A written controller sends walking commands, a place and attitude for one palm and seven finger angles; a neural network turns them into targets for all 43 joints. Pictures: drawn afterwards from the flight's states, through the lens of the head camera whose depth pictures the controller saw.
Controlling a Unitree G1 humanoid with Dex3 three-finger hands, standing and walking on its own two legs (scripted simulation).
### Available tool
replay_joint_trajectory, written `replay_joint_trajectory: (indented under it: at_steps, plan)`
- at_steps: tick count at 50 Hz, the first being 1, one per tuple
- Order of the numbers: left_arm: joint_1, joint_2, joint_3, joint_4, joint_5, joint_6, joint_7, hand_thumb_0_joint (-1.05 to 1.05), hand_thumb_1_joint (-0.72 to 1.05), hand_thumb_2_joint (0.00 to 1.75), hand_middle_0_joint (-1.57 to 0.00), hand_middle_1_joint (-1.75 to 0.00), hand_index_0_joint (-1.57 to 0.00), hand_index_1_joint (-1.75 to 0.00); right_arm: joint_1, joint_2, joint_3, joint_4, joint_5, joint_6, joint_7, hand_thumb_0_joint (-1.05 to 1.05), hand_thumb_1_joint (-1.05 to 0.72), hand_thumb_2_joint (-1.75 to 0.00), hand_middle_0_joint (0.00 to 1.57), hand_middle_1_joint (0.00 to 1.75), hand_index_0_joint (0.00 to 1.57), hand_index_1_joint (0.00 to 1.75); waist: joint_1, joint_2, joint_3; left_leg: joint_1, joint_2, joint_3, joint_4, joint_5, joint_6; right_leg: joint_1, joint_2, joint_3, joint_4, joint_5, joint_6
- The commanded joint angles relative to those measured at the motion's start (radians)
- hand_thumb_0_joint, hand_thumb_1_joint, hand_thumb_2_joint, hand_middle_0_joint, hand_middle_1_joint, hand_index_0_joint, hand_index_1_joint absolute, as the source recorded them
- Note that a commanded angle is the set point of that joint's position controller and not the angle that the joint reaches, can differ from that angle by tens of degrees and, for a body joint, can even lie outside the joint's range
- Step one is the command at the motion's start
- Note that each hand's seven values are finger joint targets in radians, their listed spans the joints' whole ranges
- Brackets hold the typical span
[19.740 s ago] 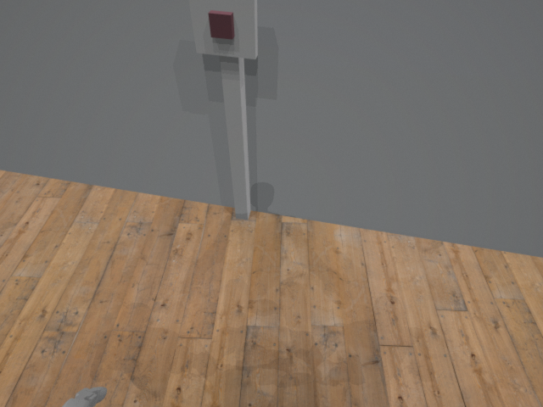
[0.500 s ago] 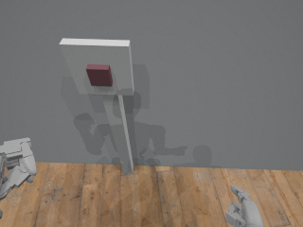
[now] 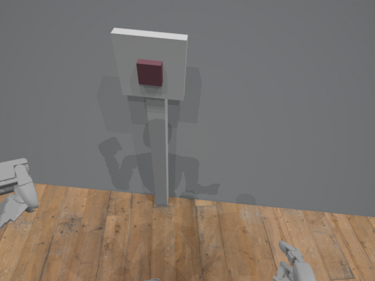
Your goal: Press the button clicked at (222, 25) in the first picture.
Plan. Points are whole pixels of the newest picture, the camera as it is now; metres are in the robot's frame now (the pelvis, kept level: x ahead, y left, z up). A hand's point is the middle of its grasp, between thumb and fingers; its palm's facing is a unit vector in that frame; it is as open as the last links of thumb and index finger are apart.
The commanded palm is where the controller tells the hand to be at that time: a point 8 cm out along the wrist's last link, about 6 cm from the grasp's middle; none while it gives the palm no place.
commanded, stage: step back with the hand held close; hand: left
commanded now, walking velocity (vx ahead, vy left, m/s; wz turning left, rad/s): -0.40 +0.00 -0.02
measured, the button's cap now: (150, 72) +0.58 +0.13 +0.14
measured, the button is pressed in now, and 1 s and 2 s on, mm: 0 0 0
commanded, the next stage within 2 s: stop stepping back and stand still in 0.40 s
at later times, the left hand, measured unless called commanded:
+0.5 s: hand out of the picture +0.10 +0.26 +0.17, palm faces +0.37 -0.84 -0.40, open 3.1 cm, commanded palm +0.03 +0.30 +0.19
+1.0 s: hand out of the picture +0.04 +0.27 +0.18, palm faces +0.33 -0.88 -0.34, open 3.1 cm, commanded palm -0.02 +0.30 +0.19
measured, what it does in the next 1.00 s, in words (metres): walks backwards: right foot, then right foot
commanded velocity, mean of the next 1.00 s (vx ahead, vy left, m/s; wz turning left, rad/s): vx -0.09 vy -0.03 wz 0.01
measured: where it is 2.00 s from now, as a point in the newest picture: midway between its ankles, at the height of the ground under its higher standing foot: outside the picture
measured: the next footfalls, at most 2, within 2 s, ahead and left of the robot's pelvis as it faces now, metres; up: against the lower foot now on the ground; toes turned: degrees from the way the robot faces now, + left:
right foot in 0.08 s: -0.01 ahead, -0.13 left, +0.00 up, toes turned +2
right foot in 0.74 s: -0.20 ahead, -0.09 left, +0.00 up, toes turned -6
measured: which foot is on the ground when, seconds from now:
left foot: down 0.00-0.74, up 0.76-0.86, down 0.88-1.00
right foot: up 0.00-0.06, down 0.08-0.46, up 0.48-0.72, down 0.74-0.92, up 0.94-1.00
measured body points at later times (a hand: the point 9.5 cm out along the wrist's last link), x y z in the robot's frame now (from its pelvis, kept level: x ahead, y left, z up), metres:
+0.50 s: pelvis -0.10 +0.02 +0.00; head -0.09 +0.06 +0.45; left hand +0.08 +0.30 +0.19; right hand +0.06 -0.23 -0.07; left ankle -0.01 +0.09 -0.73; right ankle -0.07 -0.13 -0.71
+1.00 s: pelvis -0.18 +0.04 +0.01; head -0.21 +0.07 +0.46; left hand +0.02 +0.31 +0.19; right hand -0.08 -0.22 -0.07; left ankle -0.11 +0.11 -0.73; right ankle -0.24 -0.07 -0.70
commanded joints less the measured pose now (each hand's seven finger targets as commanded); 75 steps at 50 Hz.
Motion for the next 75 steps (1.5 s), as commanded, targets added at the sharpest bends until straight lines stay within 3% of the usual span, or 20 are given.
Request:
replay_joint_trajectory:
  at_steps: [1,6,12,15,17,20,22,25,34,37,39,43,44,46,47,50,55,57,59,75]
  plan:
    - [0.032,0.113,0.105,-0.174,-0.019,-0.081,0.004,0.00,0.90,0.90,-1.30,-1.50,-1.30,-1.50,-0.130,-0.149,-0.050,-0.142,-0.013,-0.084,-0.002,0.00,-0.90,-0.90,0.20,0.30,0.20,0.30,0.018,0.126,-0.031,-0.207,0.231,-0.231,-0.327,-0.276,0.044,0.231,-0.006,0.029,-0.081,-0.011,-0.018]
    - [-0.005,0.138,0.070,-0.217,-0.045,-0.095,-0.007,0.00,0.90,0.90,-1.30,-1.50,-1.30,-1.50,-0.125,-0.136,-0.057,-0.102,-0.003,-0.075,0.010,0.00,-0.90,-0.90,0.20,0.30,0.20,0.30,0.012,-0.009,-0.302,0.291,0.116,-0.078,-0.106,0.376,-0.046,0.094,-0.092,0.114,-0.216,0.456,-0.027]
    - [0.093,0.195,0.155,-0.240,-0.066,-0.088,-0.014,0.00,0.90,0.90,-1.30,-1.50,-1.30,-1.50,-0.182,-0.142,-0.057,-0.163,-0.003,-0.046,0.004,0.00,-0.90,-0.90,0.20,0.30,0.20,0.30,0.017,0.083,-0.144,0.012,0.122,-0.130,-0.251,-0.262,-0.027,0.077,-0.050,0.112,-0.256,-0.060,-0.057]
    - [0.079,0.190,0.142,-0.204,-0.065,-0.093,0.001,0.00,0.90,0.90,-1.30,-1.50,-1.30,-1.50,-0.140,-0.127,-0.065,-0.131,-0.004,-0.034,0.003,0.00,-0.90,-0.90,0.20,0.30,0.20,0.30,0.003,-0.062,-0.092,0.185,0.013,-0.068,0.065,-0.201,-0.092,-0.249,-0.215,0.271,-0.477,-0.300,-0.149]
    - [0.034,0.170,0.116,-0.157,-0.052,-0.077,0.017,0.00,0.90,0.90,-1.30,-1.50,-1.30,-1.50,-0.128,-0.109,-0.068,-0.102,-0.003,-0.015,0.009,0.00,-0.90,-0.90,0.20,0.30,0.20,0.30,-0.006,-0.183,-0.092,0.213,-0.014,-0.072,0.266,-0.137,-0.092,-0.288,-0.317,0.294,-0.498,-0.096,-0.180]
    - [-0.050,0.147,0.064,-0.150,-0.035,-0.063,0.015,0.00,0.90,0.90,-1.30,-1.50,-1.30,-1.50,-0.138,-0.113,-0.046,-0.101,-0.004,-0.009,0.000,0.00,-0.90,-0.90,0.20,0.30,0.20,0.30,-0.021,-0.120,-0.001,0.193,0.017,-0.111,-0.034,-0.108,-0.074,-0.230,-0.207,0.151,-0.372,0.066,-0.094]
    - [-0.087,0.160,0.069,-0.210,-0.026,-0.086,0.012,0.00,0.90,0.90,-1.30,-1.50,-1.30,-1.50,-0.162,-0.171,-0.053,-0.122,-0.004,-0.035,-0.015,0.00,-0.90,-0.90,0.20,0.30,0.20,0.30,0.000,0.223,-0.011,-0.045,0.201,-0.316,-0.378,-0.004,0.008,0.016,0.006,0.021,-0.073,0.016,-0.009]
    - [-0.042,0.182,0.121,-0.248,-0.027,-0.105,0.002,0.00,0.90,0.90,-1.30,-1.50,-1.30,-1.50,-0.137,-0.144,-0.070,-0.115,-0.032,-0.083,-0.005,0.00,-0.90,-0.90,0.20,0.30,0.20,0.30,0.010,0.234,-0.156,-0.153,0.349,-0.479,-0.508,-0.313,0.105,0.145,0.042,0.074,0.348,-0.192,-0.012]
    - [0.091,0.154,0.064,-0.272,-0.054,0.009,0.012,0.00,0.90,0.90,-1.30,-1.50,-1.30,-1.50,-0.116,-0.113,-0.032,-0.096,-0.024,-0.082,0.007,0.00,-0.90,-0.90,0.20,0.30,0.20,0.30,0.011,0.204,-0.144,0.146,0.069,-0.123,-0.458,-0.279,-0.156,0.285,0.053,-0.113,-0.426,-0.178,-0.064]
    - [0.018,0.230,0.147,-0.247,-0.080,0.014,0.016,0.00,0.90,0.90,-1.30,-1.50,-1.30,-1.50,-0.131,-0.109,-0.028,-0.061,-0.034,-0.040,-0.003,0.00,-0.90,-0.90,0.20,0.30,0.20,0.30,0.007,-0.076,-0.153,0.316,0.011,-0.037,0.104,-0.040,-0.106,-0.089,-0.263,0.125,-0.561,-0.158,-0.183]
    - [-0.014,0.161,0.086,-0.163,-0.079,0.044,0.009,0.00,0.90,0.90,-1.30,-1.50,-1.30,-1.50,-0.115,-0.116,-0.044,-0.047,-0.006,-0.043,-0.012,0.00,-0.90,-0.90,0.20,0.30,0.20,0.30,-0.001,-0.228,-0.106,0.216,-0.002,-0.081,0.230,-0.068,-0.104,-0.124,-0.286,0.154,-0.534,-0.351,-0.216]
    - [-0.125,0.146,0.042,-0.128,-0.049,0.040,0.011,0.00,0.90,0.90,-1.30,-1.50,-1.30,-1.50,-0.165,-0.132,-0.027,-0.055,0.004,-0.052,-0.030,0.00,-0.90,-0.90,0.20,0.30,0.20,0.30,-0.016,-0.047,0.068,0.190,0.039,-0.050,-0.083,-0.122,-0.062,-0.100,-0.207,0.059,-0.383,-0.303,-0.134]
    - [-0.134,0.142,0.039,-0.138,-0.043,0.033,0.009,0.00,0.90,0.90,-1.30,-1.50,-1.30,-1.50,-0.156,-0.146,-0.026,-0.067,0.005,-0.062,-0.034,0.00,-0.90,-0.90,0.20,0.30,0.20,0.30,-0.010,0.058,0.080,0.203,0.065,-0.100,-0.193,-0.142,-0.042,-0.087,-0.140,0.034,-0.285,-0.233,-0.104]
    - [-0.133,0.145,0.042,-0.200,-0.045,0.004,0.009,0.00,0.90,0.90,-1.30,-1.50,-1.30,-1.50,-0.119,-0.130,-0.014,-0.067,0.000,-0.087,-0.029,0.00,-0.90,-0.90,0.20,0.30,0.20,0.30,-0.016,0.325,0.000,0.264,0.241,-0.501,-0.473,-0.338,-0.026,-0.122,0.004,-0.067,0.037,-0.247,-0.035]
    - [-0.145,0.171,0.058,-0.238,-0.038,-0.003,0.014,0.00,0.90,0.90,-1.30,-1.50,-1.30,-1.50,-0.123,-0.116,-0.011,-0.074,-0.016,-0.096,-0.026,0.00,-0.90,-0.90,0.20,0.30,0.20,0.30,-0.013,0.298,0.003,0.201,0.300,-0.619,-0.576,-0.483,-0.031,-0.111,0.002,-0.005,0.195,-0.285,-0.041]
    - [-0.013,0.149,0.061,-0.234,-0.029,-0.001,0.017,0.00,0.90,0.90,-1.30,-1.50,-1.30,-1.50,-0.137,-0.113,-0.023,-0.078,-0.015,-0.109,-0.005,0.00,-0.90,-0.90,0.20,0.30,0.20,0.30,0.024,0.093,-0.048,0.130,0.245,-0.380,-0.534,-0.379,0.016,0.020,-0.033,-0.024,0.142,-0.175,-0.043]
    - [0.101,0.128,0.060,-0.165,-0.026,0.020,0.017,0.00,0.90,0.90,-1.30,-1.50,-1.30,-1.50,-0.121,-0.128,-0.033,-0.100,-0.017,-0.070,-0.004,0.00,-0.90,-0.90,0.20,0.30,0.20,0.30,0.018,0.204,-0.057,-0.065,0.136,-0.145,-0.457,-0.419,-0.038,0.340,0.004,-0.154,-0.229,-0.170,-0.054]
    - [0.068,0.152,0.079,-0.157,-0.026,0.020,0.011,0.00,0.90,0.90,-1.30,-1.50,-1.30,-1.50,-0.121,-0.118,-0.038,-0.104,-0.018,-0.047,-0.011,0.00,-0.90,-0.90,0.20,0.30,0.20,0.30,0.010,0.030,-0.054,-0.082,0.061,-0.082,-0.213,-0.307,-0.050,0.331,-0.100,-0.005,-0.396,-0.153,-0.093]
    - [-0.015,0.190,0.115,-0.168,-0.049,0.007,0.012,0.00,0.90,0.90,-1.30,-1.50,-1.30,-1.50,-0.124,-0.119,-0.040,-0.088,-0.021,-0.030,-0.010,0.00,-0.90,-0.90,0.20,0.30,0.20,0.30,0.014,-0.184,-0.047,-0.085,-0.001,-0.042,0.200,-0.176,-0.077,0.131,-0.385,0.368,-0.579,-0.359,-0.216]
    - [0.025,0.137,0.086,-0.155,-0.030,-0.043,0.007,0.00,0.90,0.90,-1.30,-1.50,-1.30,-1.50,-0.125,-0.125,-0.036,-0.092,0.006,-0.074,-0.006,0.00,-0.90,-0.90,0.20,0.30,0.20,0.30,0.020,0.027,-0.099,0.182,0.109,-0.113,-0.202,0.263,-0.027,0.220,-0.106,-0.016,-0.265,0.235,-0.021]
